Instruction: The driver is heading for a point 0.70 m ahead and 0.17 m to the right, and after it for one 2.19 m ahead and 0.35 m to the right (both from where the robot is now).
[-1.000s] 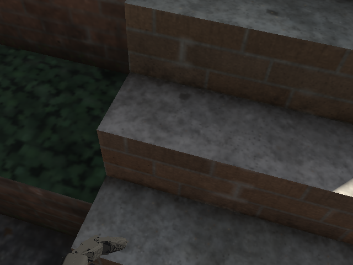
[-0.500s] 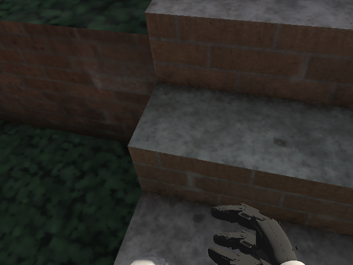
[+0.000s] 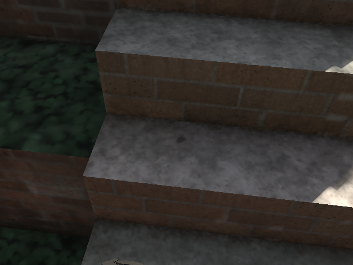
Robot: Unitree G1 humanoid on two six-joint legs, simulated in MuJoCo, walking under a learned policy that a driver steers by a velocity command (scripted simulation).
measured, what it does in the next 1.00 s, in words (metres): steps on the spot: left foot 0.24 m lower, then right foot 0.23 m higher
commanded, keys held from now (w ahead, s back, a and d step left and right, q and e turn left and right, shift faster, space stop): w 1.00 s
